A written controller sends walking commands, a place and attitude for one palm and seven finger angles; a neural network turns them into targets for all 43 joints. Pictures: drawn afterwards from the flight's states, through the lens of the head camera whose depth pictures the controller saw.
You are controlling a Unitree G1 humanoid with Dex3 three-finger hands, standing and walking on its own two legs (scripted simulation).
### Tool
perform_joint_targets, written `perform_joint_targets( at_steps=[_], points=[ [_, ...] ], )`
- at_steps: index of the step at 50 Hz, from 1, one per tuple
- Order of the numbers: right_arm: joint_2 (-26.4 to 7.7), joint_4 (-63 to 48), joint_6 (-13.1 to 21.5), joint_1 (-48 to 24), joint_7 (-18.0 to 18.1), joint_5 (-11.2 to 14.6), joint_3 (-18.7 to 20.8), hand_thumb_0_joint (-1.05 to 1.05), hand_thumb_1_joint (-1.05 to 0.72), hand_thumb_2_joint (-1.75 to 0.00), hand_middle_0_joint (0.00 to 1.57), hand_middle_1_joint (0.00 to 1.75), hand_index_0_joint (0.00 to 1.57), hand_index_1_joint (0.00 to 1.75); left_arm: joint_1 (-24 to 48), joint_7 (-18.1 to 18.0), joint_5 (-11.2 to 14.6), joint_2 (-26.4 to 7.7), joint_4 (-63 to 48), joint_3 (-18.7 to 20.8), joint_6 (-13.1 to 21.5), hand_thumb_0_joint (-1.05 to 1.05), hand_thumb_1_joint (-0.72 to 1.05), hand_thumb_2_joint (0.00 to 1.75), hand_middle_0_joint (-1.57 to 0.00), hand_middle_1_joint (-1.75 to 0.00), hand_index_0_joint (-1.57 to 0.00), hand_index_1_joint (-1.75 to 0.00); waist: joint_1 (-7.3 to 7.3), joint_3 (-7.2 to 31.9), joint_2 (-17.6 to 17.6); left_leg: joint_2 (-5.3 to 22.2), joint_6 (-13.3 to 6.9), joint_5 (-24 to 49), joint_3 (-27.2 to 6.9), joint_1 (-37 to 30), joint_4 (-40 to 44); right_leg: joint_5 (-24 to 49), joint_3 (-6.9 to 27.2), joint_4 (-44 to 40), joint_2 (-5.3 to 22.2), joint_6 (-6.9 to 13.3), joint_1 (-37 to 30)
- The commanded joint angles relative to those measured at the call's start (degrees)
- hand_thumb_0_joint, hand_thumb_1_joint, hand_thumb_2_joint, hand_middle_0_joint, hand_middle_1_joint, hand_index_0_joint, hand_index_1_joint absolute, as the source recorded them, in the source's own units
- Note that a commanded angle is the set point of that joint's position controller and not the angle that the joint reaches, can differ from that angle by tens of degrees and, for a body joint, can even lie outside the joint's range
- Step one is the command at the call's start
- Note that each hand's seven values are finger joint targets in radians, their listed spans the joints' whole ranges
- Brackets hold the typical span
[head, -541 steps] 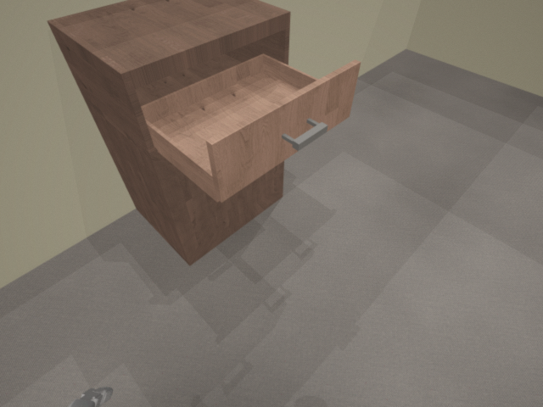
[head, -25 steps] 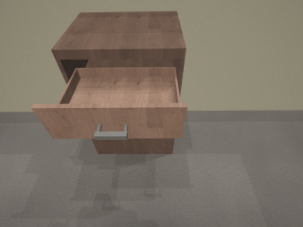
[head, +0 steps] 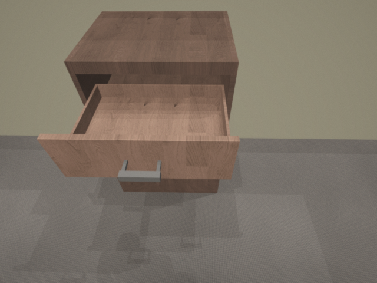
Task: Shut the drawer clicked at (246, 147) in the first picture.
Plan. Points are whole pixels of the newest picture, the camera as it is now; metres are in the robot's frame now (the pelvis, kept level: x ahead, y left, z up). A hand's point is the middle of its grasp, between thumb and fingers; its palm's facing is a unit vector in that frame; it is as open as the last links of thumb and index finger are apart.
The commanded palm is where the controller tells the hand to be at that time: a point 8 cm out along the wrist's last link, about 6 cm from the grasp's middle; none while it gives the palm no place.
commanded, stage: look again from close up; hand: left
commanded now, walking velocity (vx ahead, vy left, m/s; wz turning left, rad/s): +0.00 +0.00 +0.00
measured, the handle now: (141, 170) +0.41 +0.16 -0.05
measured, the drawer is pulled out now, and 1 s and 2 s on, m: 0.30 0.30 0.30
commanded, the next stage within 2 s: shuffle to correct the standing spot in 0.12 s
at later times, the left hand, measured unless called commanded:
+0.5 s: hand out of the picture +0.05 +0.15 -0.18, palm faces +0.01 -0.98 -0.18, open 7.4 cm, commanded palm none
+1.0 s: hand out of the picture +0.11 +0.15 -0.18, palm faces +0.01 -0.97 -0.22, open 7.3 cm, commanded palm none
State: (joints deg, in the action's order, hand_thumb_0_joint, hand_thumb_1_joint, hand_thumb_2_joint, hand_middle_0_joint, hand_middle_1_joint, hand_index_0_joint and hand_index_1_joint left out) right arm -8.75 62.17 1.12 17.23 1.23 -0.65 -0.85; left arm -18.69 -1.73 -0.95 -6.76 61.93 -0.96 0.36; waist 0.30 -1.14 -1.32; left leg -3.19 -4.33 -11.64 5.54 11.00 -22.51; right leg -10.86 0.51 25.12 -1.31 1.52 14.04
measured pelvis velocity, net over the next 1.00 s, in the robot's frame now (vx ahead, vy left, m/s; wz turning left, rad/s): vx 0.10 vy -0.03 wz -0.01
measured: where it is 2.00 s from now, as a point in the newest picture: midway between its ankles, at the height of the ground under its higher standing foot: outside the picture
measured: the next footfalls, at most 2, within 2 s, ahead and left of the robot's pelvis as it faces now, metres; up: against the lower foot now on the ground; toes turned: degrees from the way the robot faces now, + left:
none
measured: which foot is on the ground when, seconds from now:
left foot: down 0.00-1.00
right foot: down 0.00-1.00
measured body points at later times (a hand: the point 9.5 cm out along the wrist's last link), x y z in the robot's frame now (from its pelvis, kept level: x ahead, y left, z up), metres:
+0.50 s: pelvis +0.06 -0.02 -0.01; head +0.07 -0.03 +0.44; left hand +0.05 +0.20 -0.16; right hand +0.04 -0.23 -0.17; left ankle +0.01 +0.07 -0.74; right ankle +0.03 -0.10 -0.74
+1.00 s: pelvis +0.10 -0.03 +0.00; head +0.14 -0.03 +0.45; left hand +0.11 +0.20 -0.16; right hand +0.14 -0.25 -0.16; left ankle +0.07 +0.07 -0.74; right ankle +0.03 -0.10 -0.74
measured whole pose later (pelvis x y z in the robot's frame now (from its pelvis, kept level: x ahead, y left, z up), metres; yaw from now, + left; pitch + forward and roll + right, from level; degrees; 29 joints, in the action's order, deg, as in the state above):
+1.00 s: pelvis +0.10 -0.03 +0.00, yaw -1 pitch +1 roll +1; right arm -8.6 61.3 1.2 11.3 3.6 0.1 0.1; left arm -15.6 -3.1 -0.5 -9.2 60.8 -0.1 0.4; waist -0.2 -4.2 0.9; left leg -1.4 -1.7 -15.4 5.3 9.3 -24.5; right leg -18.7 1.0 25.3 -3.2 3.4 6.6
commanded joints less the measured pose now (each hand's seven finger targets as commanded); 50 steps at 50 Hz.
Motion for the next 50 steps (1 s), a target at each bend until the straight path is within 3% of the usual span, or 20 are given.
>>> perform_joint_targets(
  at_steps=[1, 11, 15, 18, 22, 26, 29, 30, 31, 32, 34, 35, 36, 37, 38, 39, 41, 44, 47, 50],
  points=[
    [-4.50, -0.73, 0.95, 4.35, 0.66, 0.24, 0.70, 0.00, -0.90, -0.90, 0.20, 0.30, 0.20, 0.30, -2.18, -0.54, 0.38, -4.80, -1.56, 0.63, 1.30, 0.00, 0.90, 0.90, -0.20, -0.30, -0.20, -0.30, 0.58, -1.59, 2.80, 8.95, 1.45, 1.78, -9.13, -1.11, 5.39, 3.22, 7.41, -4.92, 6.26, 1.83, 0.22],
    [-4.37, 1.07, 1.28, 3.90, 1.10, 0.25, 0.33, 0.00, -0.90, -0.90, 0.20, 0.30, 0.20, 0.30, -2.47, -0.68, 0.60, -5.15, -0.09, 0.38, 1.23, 0.00, 0.90, 0.90, -0.20, -0.30, -0.20, -0.30, 0.17, -1.06, 0.98, 9.54, 1.52, 9.21, -8.53, -3.92, 4.62, 8.07, 6.46, -4.09, 6.43, 1.67, -2.20],
    [-5.51, 1.57, 1.12, 4.47, 0.94, -0.14, 0.73, 0.00, -0.90, -0.90, 0.20, 0.30, 0.20, 0.30, -2.06, -0.15, 0.11, -4.91, 0.03, 0.68, 0.71, 0.00, 0.90, 0.90, -0.20, -0.30, -0.20, -0.30, 0.34, -2.74, 0.10, 10.87, 0.34, -4.31, -10.35, -2.83, 6.66, -3.27, 4.32, -1.66, 4.38, 2.12, -0.44],
    [-6.64, 1.39, 1.03, 4.27, 0.87, -0.25, 1.32, 0.00, -0.90, -0.90, 0.20, 0.30, 0.20, 0.30, -2.07, 0.29, -0.29, -4.50, -0.42, 0.86, 0.56, 0.00, 0.90, 0.90, -0.20, -0.30, -0.20, -0.30, 0.12, -5.41, -1.63, 13.17, -1.25, -10.02, -13.31, -1.48, 9.55, -6.33, 1.66, 1.85, 2.90, 2.04, 2.08],
    [-6.58, 1.07, 1.30, 4.63, 1.08, -0.29, 1.60, 0.00, -0.90, -0.90, 0.20, 0.30, 0.20, 0.30, -3.10, 0.40, -0.38, -4.27, -0.30, 1.10, 0.95, 0.00, 0.90, 0.90, -0.20, -0.30, -0.20, -0.30, -0.29, -6.49, -0.21, 13.72, -2.55, -1.47, -13.30, -1.56, 6.48, -3.61, 1.50, 3.52, 2.61, 2.41, 2.34],
    [-4.78, 0.63, 1.90, 4.02, 1.26, -0.22, 1.45, 0.00, -0.90, -0.90, 0.20, 0.30, 0.20, 0.30, -6.18, 0.04, -0.02, -6.00, 0.85, 1.66, 1.72, 0.00, 0.90, 0.90, -0.20, -0.30, -0.20, -0.30, -0.60, -2.72, 6.82, 8.68, 0.14, 6.08, -5.62, -0.34, -4.41, 12.75, 7.81, 0.53, 6.88, 4.61, -4.49],
    [-2.58, 0.51, 1.73, 3.89, 1.30, -0.14, 1.33, 0.00, -0.90, -0.90, 0.20, 0.30, 0.20, 0.30, -8.85, -0.49, 0.21, -8.76, 1.71, 2.58, 1.88, 0.00, 0.90, 0.90, -0.20, -0.30, -0.20, -0.30, -0.91, -0.63, 14.04, 3.94, 2.79, -7.67, 0.23, 8.58, -13.86, 29.94, 15.23, -2.44, 13.20, 9.04, -14.87],
    [-2.46, 0.19, 1.71, 2.30, 1.36, -0.15, 1.26, 0.00, -0.90, -0.90, 0.20, 0.30, 0.20, 0.30, -9.33, -0.77, 0.13, -8.54, 1.63, 2.83, 1.88, 0.00, 0.90, 0.90, -0.20, -0.30, -0.20, -0.30, -1.42, -1.44, 13.41, 3.84, 3.23, -15.14, -0.02, 12.05, -16.86, 34.33, 16.80, -2.98, 14.66, 11.38, -16.88],
    [-2.39, 0.00, 1.80, 0.64, 1.39, -0.05, 1.22, 0.00, -0.90, -0.90, 0.20, 0.30, 0.20, 0.30, -9.20, -0.98, -0.12, -8.33, 1.38, 2.86, 1.89, 0.00, 0.90, 0.90, -0.20, -0.30, -0.20, -0.30, -1.81, -1.95, 9.84, 4.09, 3.42, -17.98, -0.86, 13.78, -18.59, 39.03, 17.30, -2.86, 15.49, 12.87, -17.75],
    [-1.74, -0.15, 1.68, -0.24, 1.43, 0.07, 1.12, 0.00, -0.90, -0.90, 0.20, 0.30, 0.20, 0.30, -8.14, -1.14, -0.25, -7.98, 0.89, 2.75, 1.76, 0.00, 0.90, 0.90, -0.20, -0.30, -0.20, -0.30, -1.66, -2.88, 6.04, 4.61, 3.60, -18.31, -1.65, 13.34, -18.23, 44.31, 15.85, -2.39, 15.77, 13.00, -16.68],
    [-0.94, 1.10, 1.46, 2.55, 1.61, 0.37, 0.87, 0.00, -0.90, -0.90, 0.20, 0.30, 0.20, 0.30, -4.13, -1.17, 0.39, -7.75, -0.15, 2.45, 1.87, 0.00, 0.90, 0.90, -0.20, -0.30, -0.20, -0.30, 1.29, -1.49, 0.54, 4.56, 3.83, -10.32, -2.28, 4.75, -5.46, 54.66, 10.91, 2.71, 13.27, 9.66, -13.88],
    [-1.56, 2.32, 1.63, 6.13, 1.80, 0.26, 0.93, 0.00, -0.90, -0.90, 0.20, 0.30, 0.20, 0.30, -1.87, -1.16, 1.03, -8.05, -0.90, 2.36, 1.92, 0.00, 0.90, 0.90, -0.20, -0.30, -0.20, -0.30, 3.04, 0.50, -1.32, 5.06, 3.27, 7.52, -2.63, -2.53, 0.86, 55.16, 7.02, 7.78, 10.07, 6.21, -11.14],
    [-3.58, 2.77, 2.02, 7.75, 2.34, -0.15, 1.29, 0.00, -0.90, -0.90, 0.20, 0.30, 0.20, 0.30, -1.36, -1.04, 1.72, -7.12, -1.71, 2.17, 2.05, 0.00, 0.90, 0.90, -0.20, -0.30, -0.20, -0.30, 2.81, 2.88, -4.33, 9.17, 1.57, 29.58, -5.24, -9.35, -1.75, 46.63, 4.58, 10.32, 6.81, 2.92, -6.95],
    [-4.90, 2.73, 1.97, 8.30, 2.86, -0.14, 1.29, 0.00, -0.90, -0.90, 0.20, 0.30, 0.20, 0.30, -1.86, -1.23, 2.05, -5.99, -1.59, 1.77, 2.16, 0.00, 0.90, 0.90, -0.20, -0.30, -0.20, -0.30, 2.05, 5.66, -6.60, 13.24, -0.82, 44.66, -8.64, -13.17, -4.85, 31.25, 3.42, 8.57, 5.21, 1.10, -4.72],
    [-4.37, 2.11, 1.34, 5.66, 2.70, 0.28, 1.19, 0.00, -0.90, -0.90, 0.20, 0.30, 0.20, 0.30, -2.93, -1.63, 1.23, -4.70, -1.33, 1.64, 1.46, 0.00, 0.90, 0.90, -0.20, -0.30, -0.20, -0.30, 0.19, 3.04, -4.37, 14.73, -1.57, 41.44, -7.87, -10.31, -4.02, 13.69, 4.27, 3.62, 4.70, 0.06, -4.18],
    [-3.98, 1.58, 1.16, 2.58, 2.81, 0.49, 1.05, 0.00, -0.90, -0.90, 0.20, 0.30, 0.20, 0.30, -3.35, -1.70, 0.78, -4.28, -0.72, 1.41, 0.79, 0.00, 0.90, 0.90, -0.20, -0.30, -0.20, -0.30, -0.65, -1.56, -6.30, 14.20, -0.92, 39.31, -8.44, -8.33, -3.57, 10.89, 5.29, -0.31, 4.70, -0.09, -2.86],
    [-3.21, 0.41, 0.59, 1.51, 2.97, 0.76, 1.08, 0.00, -0.90, -0.90, 0.20, 0.30, 0.20, 0.30, -4.15, -1.66, 0.57, -5.31, -0.03, 1.46, 0.63, 0.00, 0.90, 0.90, -0.20, -0.30, -0.20, -0.30, -0.51, -6.01, -2.57, 12.10, 0.87, 34.14, -8.04, -7.48, -3.22, 20.04, 6.14, -2.58, 6.41, 0.62, -1.47],
    [-3.62, -0.55, 0.32, 1.96, 2.85, 0.74, 1.58, 0.00, -0.90, -0.90, 0.20, 0.30, 0.20, 0.30, -3.15, -1.68, 0.74, -6.93, -1.05, 1.67, 0.50, 0.00, 0.90, 0.90, -0.20, -0.30, -0.20, -0.30, -0.16, -2.48, -0.58, 11.46, 1.58, 32.37, -8.06, -8.45, -1.87, 26.88, 6.78, -1.33, 7.56, 0.88, -3.76],
    [-4.93, -1.71, 0.41, 1.58, 2.80, 0.71, 2.00, 0.00, -0.90, -0.90, 0.20, 0.30, 0.20, 0.30, -3.33, -2.00, 0.62, -8.06, -2.29, 2.01, 0.63, 0.00, 0.90, 0.90, -0.20, -0.30, -0.20, -0.30, -0.07, 5.61, 0.58, 11.15, 1.96, 37.94, -6.90, -11.91, -4.15, 35.26, 6.36, 0.93, 8.28, 0.68, -7.40],
    [-5.83, -2.57, 0.11, 0.38, 2.54, 0.71, 2.39, 0.00, -0.90, -0.90, 0.20, 0.30, 0.20, 0.30, -2.34, -2.02, 0.61, -8.44, -3.70, 2.15, 0.46, 0.00, 0.90, 0.90, -0.20, -0.30, -0.20, -0.30, -0.11, 7.69, 3.27, 11.43, 2.10, 33.62, -6.65, -11.93, -3.88, 33.03, 6.25, 1.12, 8.39, 0.57, -7.78]
  ],
)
